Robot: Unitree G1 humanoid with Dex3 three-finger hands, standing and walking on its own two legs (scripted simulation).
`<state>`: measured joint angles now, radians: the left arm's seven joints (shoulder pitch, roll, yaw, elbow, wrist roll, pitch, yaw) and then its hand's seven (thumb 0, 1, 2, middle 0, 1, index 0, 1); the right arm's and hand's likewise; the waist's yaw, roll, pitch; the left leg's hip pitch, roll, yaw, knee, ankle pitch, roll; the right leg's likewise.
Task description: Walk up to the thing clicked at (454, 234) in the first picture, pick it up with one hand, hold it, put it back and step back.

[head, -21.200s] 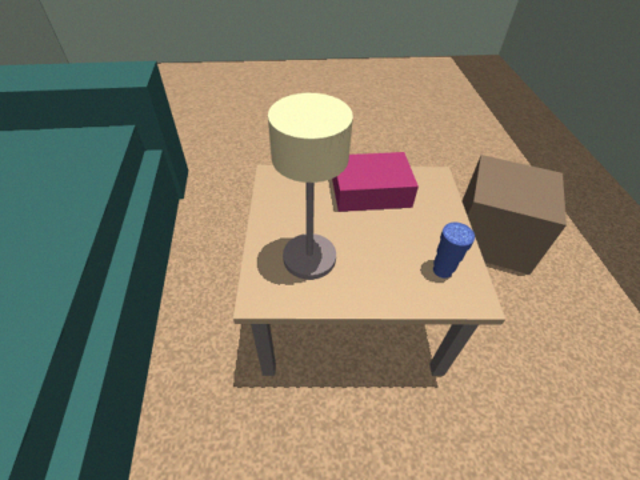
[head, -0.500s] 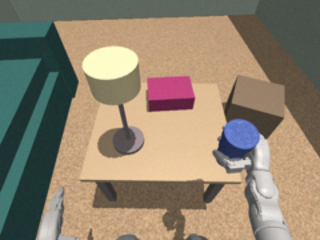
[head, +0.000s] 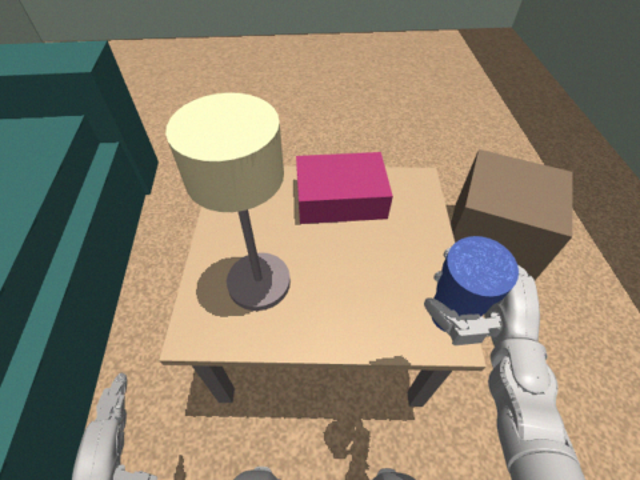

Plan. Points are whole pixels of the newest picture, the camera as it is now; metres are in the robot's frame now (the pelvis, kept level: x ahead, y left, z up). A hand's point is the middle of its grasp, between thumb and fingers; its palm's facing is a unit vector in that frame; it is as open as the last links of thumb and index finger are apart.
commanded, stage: hold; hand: right
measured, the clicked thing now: (463, 293) +0.33 -0.17 +0.04
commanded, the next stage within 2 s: crouch in 0.56 s
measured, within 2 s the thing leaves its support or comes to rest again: neither
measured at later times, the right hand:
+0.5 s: hand (461, 292) +0.33 -0.16 +0.05, palm faces +0.13 +0.99 +0.00, open 9.0 cm
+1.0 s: hand (456, 293) +0.36 -0.18 +0.00, palm faces +0.16 +0.99 +0.00, open 9.1 cm
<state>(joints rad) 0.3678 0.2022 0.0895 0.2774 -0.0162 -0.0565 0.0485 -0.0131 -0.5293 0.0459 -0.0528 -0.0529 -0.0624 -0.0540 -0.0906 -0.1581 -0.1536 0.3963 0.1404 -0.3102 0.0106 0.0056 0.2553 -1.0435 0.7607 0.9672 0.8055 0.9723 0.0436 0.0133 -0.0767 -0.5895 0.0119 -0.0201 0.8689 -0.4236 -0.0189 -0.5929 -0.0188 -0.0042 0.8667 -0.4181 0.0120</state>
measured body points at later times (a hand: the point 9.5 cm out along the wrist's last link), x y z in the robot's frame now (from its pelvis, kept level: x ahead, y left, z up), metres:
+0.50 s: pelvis +0.00 +0.00 +0.00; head +0.04 +0.00 +0.45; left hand +0.15 +0.26 -0.05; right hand +0.32 -0.22 +0.05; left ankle +0.01 +0.13 -0.70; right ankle +0.01 -0.13 -0.70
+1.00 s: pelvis -0.02 +0.00 -0.02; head +0.05 -0.02 +0.42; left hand +0.14 +0.26 -0.05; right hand +0.34 -0.23 +0.00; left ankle +0.01 +0.13 -0.70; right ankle +0.01 -0.13 -0.70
